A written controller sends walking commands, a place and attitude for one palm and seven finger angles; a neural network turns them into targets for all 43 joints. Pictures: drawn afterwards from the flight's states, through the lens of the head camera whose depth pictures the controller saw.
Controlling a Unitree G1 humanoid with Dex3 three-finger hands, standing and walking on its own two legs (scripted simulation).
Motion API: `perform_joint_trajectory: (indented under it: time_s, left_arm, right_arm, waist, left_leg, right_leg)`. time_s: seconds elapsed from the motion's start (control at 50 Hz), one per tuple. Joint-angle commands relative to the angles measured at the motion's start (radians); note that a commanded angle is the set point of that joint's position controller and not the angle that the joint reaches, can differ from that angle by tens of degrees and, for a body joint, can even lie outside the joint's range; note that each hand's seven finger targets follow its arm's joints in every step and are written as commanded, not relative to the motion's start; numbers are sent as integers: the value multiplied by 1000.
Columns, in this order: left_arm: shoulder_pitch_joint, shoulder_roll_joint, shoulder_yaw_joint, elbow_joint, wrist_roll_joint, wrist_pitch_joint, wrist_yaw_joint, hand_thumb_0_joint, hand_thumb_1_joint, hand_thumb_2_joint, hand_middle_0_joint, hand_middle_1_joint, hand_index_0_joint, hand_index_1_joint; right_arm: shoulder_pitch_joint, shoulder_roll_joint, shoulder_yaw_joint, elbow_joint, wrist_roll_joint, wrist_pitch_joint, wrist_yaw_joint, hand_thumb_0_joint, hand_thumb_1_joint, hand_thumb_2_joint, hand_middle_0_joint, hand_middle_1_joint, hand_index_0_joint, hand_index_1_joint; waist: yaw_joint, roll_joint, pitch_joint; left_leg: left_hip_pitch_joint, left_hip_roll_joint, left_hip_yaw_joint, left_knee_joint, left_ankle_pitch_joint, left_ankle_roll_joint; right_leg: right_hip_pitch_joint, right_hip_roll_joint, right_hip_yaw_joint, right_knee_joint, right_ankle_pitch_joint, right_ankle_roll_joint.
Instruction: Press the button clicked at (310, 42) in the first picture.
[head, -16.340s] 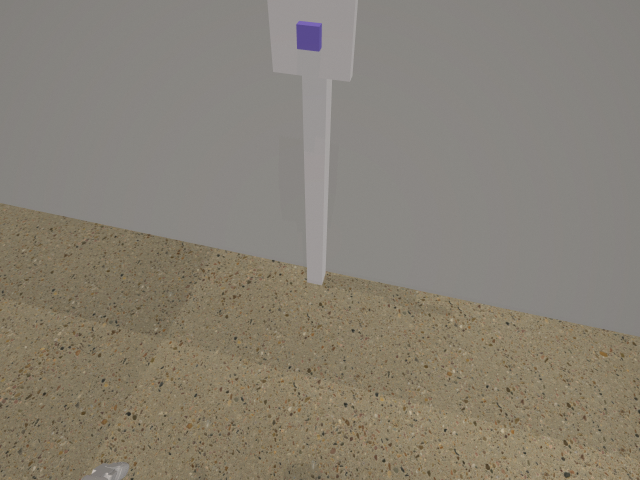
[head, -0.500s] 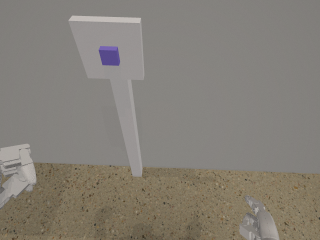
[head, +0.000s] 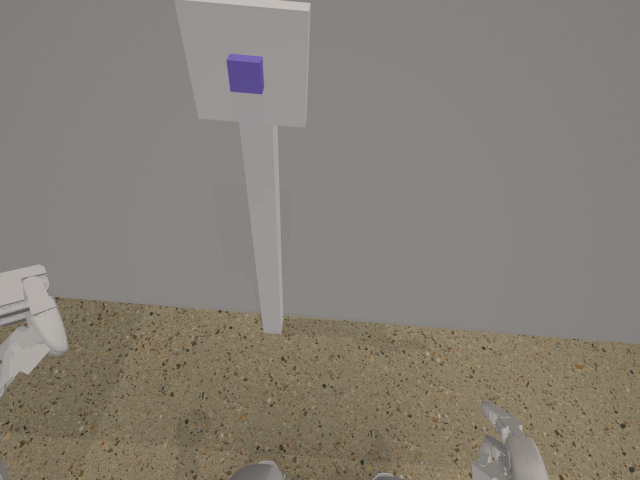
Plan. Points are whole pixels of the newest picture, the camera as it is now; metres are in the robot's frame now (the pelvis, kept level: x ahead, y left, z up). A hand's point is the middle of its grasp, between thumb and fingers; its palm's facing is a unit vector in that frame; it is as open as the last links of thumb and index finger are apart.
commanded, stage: step back with the hand held close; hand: left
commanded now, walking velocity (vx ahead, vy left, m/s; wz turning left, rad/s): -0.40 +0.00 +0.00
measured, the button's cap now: (246, 73) +0.62 +0.16 +0.18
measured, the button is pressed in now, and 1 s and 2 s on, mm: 0 0 0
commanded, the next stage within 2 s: stop stepping back and stand still in 0.48 s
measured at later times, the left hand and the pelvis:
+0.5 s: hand (20, 437) +0.12 +0.21 +0.20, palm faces +0.26 -0.86 -0.44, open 3.1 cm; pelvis -0.08 +0.00 +0.01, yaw -3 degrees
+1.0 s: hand out of the picture +0.07 +0.27 +0.19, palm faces +0.34 -0.89 -0.32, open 3.1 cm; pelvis -0.15 +0.04 +0.02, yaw -5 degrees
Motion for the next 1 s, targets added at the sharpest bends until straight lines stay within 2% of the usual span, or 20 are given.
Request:
perform_joint_trajectory:
  time_s: [0.0,0.04,0.16,0.24,0.34,0.42,0.48,0.54,0.58,0.62,0.66,0.68,0.7,0.72,0.74,0.8,0.86,0.88,0.92,0.98]
  left_arm:
    - [3,184,148,-209,-3,-69,29,0,900,900,-1300,-1500,-1300,-1500]
    - [-12,205,173,-223,7,-81,22,0,900,900,-1300,-1500,-1300,-1500]
    - [76,143,80,-212,-38,-78,0,0,900,900,-1300,-1500,-1300,-1500]
    - [9,191,82,-199,-42,-73,-20,0,900,900,-1300,-1500,-1300,-1500]
    - [28,242,133,-211,-79,-63,-17,0,900,900,-1300,-1500,-1300,-1500]
    - [58,250,136,-173,-76,-47,-13,0,900,900,-1300,-1500,-1300,-1500]
    - [-4,234,105,-136,-73,-51,-18,0,900,900,-1300,-1500,-1300,-1500]
    - [-79,227,88,-154,-68,-85,-18,0,900,900,-1300,-1500,-1300,-1500]
    - [-26,220,128,-157,-56,-83,-19,0,900,900,-1300,-1500,-1300,-1500]
    - [34,233,134,-205,-65,-70,-30,0,900,900,-1300,-1500,-1300,-1500]
    - [116,237,133,-248,-76,-56,-34,0,900,900,-1300,-1500,-1300,-1500]
    - [133,247,137,-268,-74,-43,-31,0,900,900,-1300,-1500,-1300,-1500]
    - [104,263,161,-284,-76,-25,-19,0,900,900,-1300,-1500,-1300,-1500]
    - [78,251,146,-284,-69,9,-12,0,900,900,-1300,-1500,-1300,-1500]
    - [39,228,139,-275,-67,30,-12,0,900,900,-1300,-1500,-1300,-1500]
    - [-118,152,57,-95,-34,60,15,0,900,900,-1300,-1500,-1300,-1500]
    - [-195,180,44,-139,-15,26,16,0,900,900,-1300,-1500,-1300,-1500]
    - [-184,186,46,-158,-21,18,5,0,900,900,-1300,-1500,-1300,-1500]
    - [-103,189,50,-266,-20,5,1,0,900,900,-1300,-1500,-1300,-1500]
    - [131,167,55,-269,-23,27,0,0,900,900,-1300,-1500,-1300,-1500]
  right_arm:
    - [-97,-142,-48,-169,-5,-66,-20,0,-900,-900,200,300,200,300]
    - [-103,-126,-60,-169,-8,-81,-22,0,-900,-900,200,300,200,300]
    - [-68,-105,-49,-97,-22,-124,11,0,-900,-900,200,300,200,300]
    - [-82,-114,-48,-67,-28,-94,14,0,-900,-900,200,300,200,300]
    - [-119,-97,-50,-111,6,-65,-7,0,-900,-900,200,300,200,300]
    - [-141,-84,-28,-120,0,-45,-20,0,-900,-900,200,300,200,300]
    - [-138,-103,-25,-118,0,-50,-32,0,-900,-900,200,300,200,300]
    - [-163,-139,-30,-125,-8,-70,-38,0,-900,-900,200,300,200,300]
    - [-147,-155,-42,-133,-26,-79,-29,0,-900,-900,200,300,200,300]
    - [-116,-124,-52,-140,-28,-78,-7,0,-900,-900,200,300,200,300]
    - [-86,-104,-50,-146,-9,-83,7,0,-900,-900,200,300,200,300]
    - [-71,-98,-55,-139,-1,-71,8,0,-900,-900,200,300,200,300]
    - [-73,-101,-61,-121,-9,-48,5,0,-900,-900,200,300,200,300]
    - [-90,-101,-62,-119,-5,-38,0,0,-900,-900,200,300,200,300]
    - [-88,-95,-54,-113,-11,-36,-2,0,-900,-900,200,300,200,300]
    - [-81,-100,-23,-63,-8,-60,-30,0,-900,-900,200,300,200,300]
    - [-83,-137,-27,-97,11,-116,-44,0,-900,-900,200,300,200,300]
    - [-73,-89,-15,-79,-7,-127,-38,0,-900,-900,200,300,200,300]
    - [-88,-78,-21,-83,-17,-133,-8,0,-900,-900,200,300,200,300]
    - [-103,-83,-14,-110,-16,-121,22,0,-900,-900,200,300,200,300]
  waist:
    - [-15,190,-115]
    - [-8,255,-144]
    - [-5,204,-182]
    - [1,173,-214]
    - [-8,-59,-300]
    - [-20,-45,-114]
    - [-27,8,-28]
    - [-22,201,51]
    - [5,349,-60]
    - [21,289,-187]
    - [20,216,-273]
    - [0,38,-262]
    - [-1,-112,-214]
    - [5,-173,-156]
    - [-11,-144,-125]
    - [-44,-48,36]
    - [-5,238,-26]
    - [-30,322,-64]
    - [-16,260,-125]
    - [6,151,-145]
  left_leg:
    - [-189,227,-329,-429,-357,60]
    - [-337,367,-461,-588,-421,119]
    - [191,279,-305,-441,191,56]
    - [341,197,-174,-321,411,-25]
    - [497,88,-64,-134,206,-62]
    - [375,39,-89,-42,116,-75]
    - [350,84,-175,-170,142,-56]
    - [179,153,-316,-394,-209,-52]
    - [-95,252,-462,-727,-501,-42]
    - [8,213,-331,-667,-344,-76]
    - [181,101,-153,-423,-166,-91]
    - [310,10,-43,-120,-49,-107]
    - [374,-46,-43,176,-7,-116]
    - [246,-29,-106,363,-19,-107]
    - [193,-4,-141,414,-56,-97]
    - [170,67,-98,-112,-46,-57]
    - [189,236,-418,-466,47,10]
    - [261,247,-520,-556,29,-39]
    - [310,283,-556,-587,-76,-63]
    - [248,232,-373,-607,-152,-34]
  right_leg:
    - [230,21,83,95,-162,-20]
    - [371,90,51,405,-195,3]
    - [143,73,7,16,-348,-22]
    - [172,13,50,-306,-20,-50]
    - [1,-98,67,-276,67,-61]
    - [-129,-158,107,-306,-18,-109]
    - [-145,-61,51,-259,-121,-63]
    - [-75,45,30,-203,-441,-67]
    - [304,170,-25,79,-400,-52]
    - [357,175,-43,77,-433,-73]
    - [301,113,-27,-184,-391,-88]
    - [98,-38,107,-343,-414,-113]
    - [-165,-226,289,-475,-532,-170]
    - [-207,-294,333,-455,-593,-249]
    - [-223,-290,310,-430,-605,-253]
    - [-62,-153,44,-284,-399,-102]
    - [102,26,-28,24,-233,-8]
    - [35,46,-9,150,-302,-12]
    - [32,32,86,267,-317,-23]
    - [148,52,7,136,-262,-23]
